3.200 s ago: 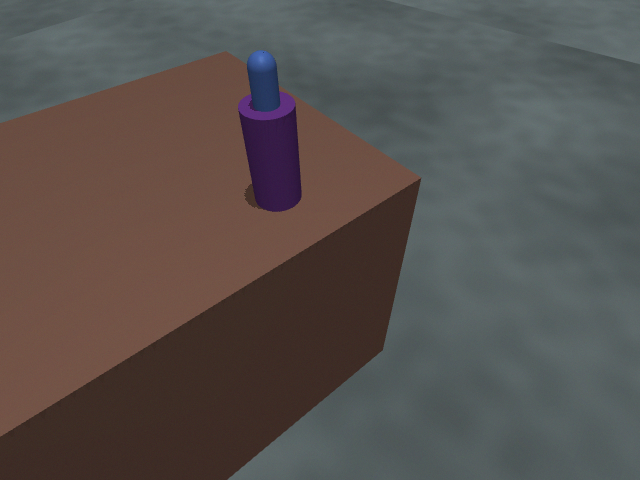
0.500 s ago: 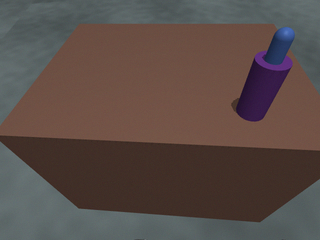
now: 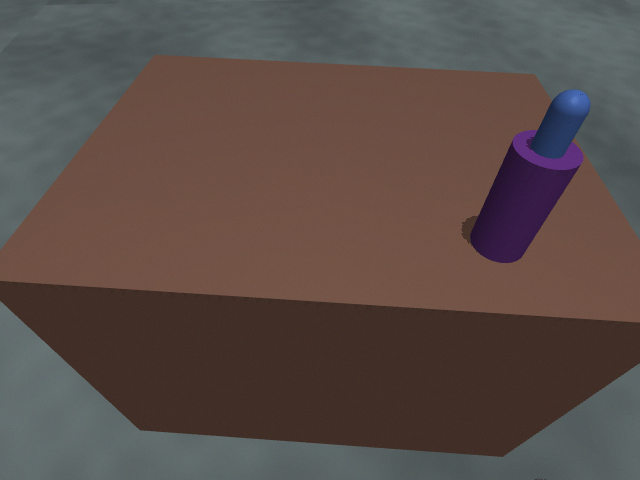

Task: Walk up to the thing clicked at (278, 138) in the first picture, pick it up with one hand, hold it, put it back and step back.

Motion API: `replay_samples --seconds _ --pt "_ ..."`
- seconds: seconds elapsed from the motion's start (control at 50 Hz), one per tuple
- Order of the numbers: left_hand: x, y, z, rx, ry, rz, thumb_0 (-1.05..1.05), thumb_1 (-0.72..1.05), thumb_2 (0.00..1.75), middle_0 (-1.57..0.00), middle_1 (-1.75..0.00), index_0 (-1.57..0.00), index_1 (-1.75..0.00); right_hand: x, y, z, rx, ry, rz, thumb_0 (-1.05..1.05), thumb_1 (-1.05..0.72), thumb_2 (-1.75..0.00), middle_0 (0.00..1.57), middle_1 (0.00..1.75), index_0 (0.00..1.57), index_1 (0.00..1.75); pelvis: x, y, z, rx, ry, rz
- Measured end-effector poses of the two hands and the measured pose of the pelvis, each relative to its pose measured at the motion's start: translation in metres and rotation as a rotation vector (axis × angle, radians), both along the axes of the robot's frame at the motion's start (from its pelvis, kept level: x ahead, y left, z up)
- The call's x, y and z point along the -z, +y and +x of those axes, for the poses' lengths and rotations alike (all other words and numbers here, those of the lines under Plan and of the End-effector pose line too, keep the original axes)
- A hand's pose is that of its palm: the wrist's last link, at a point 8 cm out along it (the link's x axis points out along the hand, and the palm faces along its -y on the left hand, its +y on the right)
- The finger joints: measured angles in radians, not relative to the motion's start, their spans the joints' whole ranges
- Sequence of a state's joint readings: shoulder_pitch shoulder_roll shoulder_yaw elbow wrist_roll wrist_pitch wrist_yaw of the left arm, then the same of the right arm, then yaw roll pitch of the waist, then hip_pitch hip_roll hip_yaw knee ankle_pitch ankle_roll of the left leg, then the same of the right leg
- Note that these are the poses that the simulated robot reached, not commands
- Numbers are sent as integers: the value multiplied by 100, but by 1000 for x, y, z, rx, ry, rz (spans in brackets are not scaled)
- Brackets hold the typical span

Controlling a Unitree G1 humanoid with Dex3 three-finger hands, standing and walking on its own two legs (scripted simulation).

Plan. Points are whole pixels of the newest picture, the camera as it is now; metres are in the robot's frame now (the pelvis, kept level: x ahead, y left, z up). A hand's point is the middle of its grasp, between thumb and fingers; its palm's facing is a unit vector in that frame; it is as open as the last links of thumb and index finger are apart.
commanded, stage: walk up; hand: right
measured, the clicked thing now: (530, 180) +0.49 -0.27 +0.11
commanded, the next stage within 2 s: stand in 0.76 s
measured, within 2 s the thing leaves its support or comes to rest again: neither
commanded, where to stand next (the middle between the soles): +0.06 -0.03 m, yaw -3 degrees
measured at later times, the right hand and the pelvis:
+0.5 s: hand out of the picture +0.08 -0.27 -0.15, palm faces -0.01 +0.94 -0.33, open 7.3 cm; pelvis +0.00 -0.02 +0.01, yaw -1 degrees
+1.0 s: hand out of the picture +0.09 -0.27 -0.14, palm faces +0.00 +0.94 -0.34, open 7.3 cm; pelvis +0.01 -0.02 +0.01, yaw -1 degrees
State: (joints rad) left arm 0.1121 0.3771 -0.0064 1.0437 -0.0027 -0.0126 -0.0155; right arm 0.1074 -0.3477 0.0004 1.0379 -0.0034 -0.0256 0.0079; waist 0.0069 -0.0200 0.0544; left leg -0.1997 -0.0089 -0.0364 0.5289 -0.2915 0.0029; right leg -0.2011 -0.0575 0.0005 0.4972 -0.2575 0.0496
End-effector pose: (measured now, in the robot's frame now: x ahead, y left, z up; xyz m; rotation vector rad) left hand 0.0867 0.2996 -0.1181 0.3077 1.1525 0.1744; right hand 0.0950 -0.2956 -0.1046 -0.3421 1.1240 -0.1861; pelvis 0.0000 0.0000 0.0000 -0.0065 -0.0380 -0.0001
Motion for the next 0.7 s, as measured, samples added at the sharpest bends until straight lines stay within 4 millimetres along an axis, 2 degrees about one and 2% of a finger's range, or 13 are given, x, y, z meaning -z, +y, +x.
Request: replay_samples --seconds 0.1,0.2,0.48,0.6,0.7 --pt "-4 -7 0 -6 7 0 1 91 90 -21 -30 -21 -30 -3 -7 9 3 -15 2 0 -91 -90 20 30 21 30 -3 -5 0 0 -5 3" --pt "-8 -11 -5 -17 25 7 1 91 90 -21 -30 -21 -30 -3 -13 9 9 -10 8 0 -91 -90 20 30 21 30 -6 -9 0 2 -8 6" --pt "-10 -19 -17 -32 82 13 1 91 90 -21 -30 -21 -30 7 -19 -23 51 91 31 0 -91 -90 20 30 21 30 -10 -17 0 9 -3 6" --pt "-9 -22 -12 -29 89 6 1 91 90 -21 -30 -21 -30 9 -19 -34 71 126 31 0 -91 -90 20 30 21 30 -11 -17 4 11 2 6" --pt "-9 -23 -3 -23 79 2 1 91 90 -21 -30 -21 -30 8 -19 -35 78 131 28 0 -91 -90 20 30 21 30 -11 -16 8 15 4 8"
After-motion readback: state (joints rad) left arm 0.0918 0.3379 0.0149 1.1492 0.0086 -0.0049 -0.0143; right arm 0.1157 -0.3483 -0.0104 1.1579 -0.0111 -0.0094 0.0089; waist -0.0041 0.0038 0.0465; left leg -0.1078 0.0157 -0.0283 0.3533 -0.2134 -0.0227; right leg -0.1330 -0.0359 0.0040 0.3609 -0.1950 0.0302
